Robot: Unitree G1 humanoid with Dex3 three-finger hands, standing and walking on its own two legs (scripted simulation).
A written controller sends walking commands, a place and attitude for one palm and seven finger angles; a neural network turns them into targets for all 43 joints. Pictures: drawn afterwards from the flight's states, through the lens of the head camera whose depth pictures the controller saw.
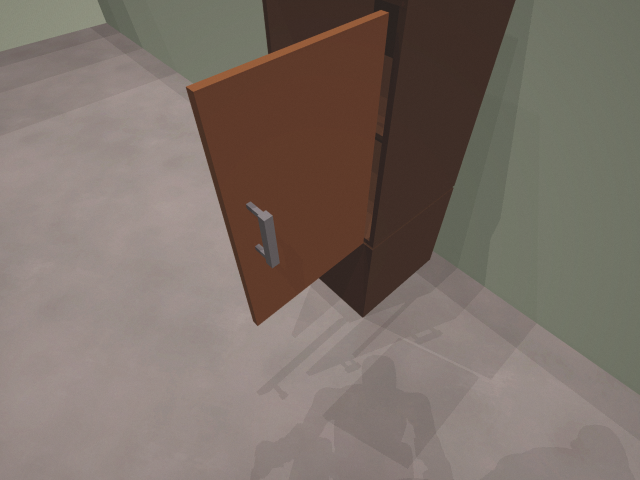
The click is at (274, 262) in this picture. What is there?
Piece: cupboard door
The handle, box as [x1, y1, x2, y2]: [246, 201, 279, 267]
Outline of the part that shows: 250,201 246,204 246,206 258,217 263,243 262,247 258,244 255,246 255,248 266,259 266,262 271,267 273,267 279,261 272,215 265,210 263,212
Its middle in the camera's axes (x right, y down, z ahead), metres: -0.11 +0.00 +0.69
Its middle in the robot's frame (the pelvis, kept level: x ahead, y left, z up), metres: +0.51 +0.14 -0.04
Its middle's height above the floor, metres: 0.74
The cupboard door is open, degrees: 91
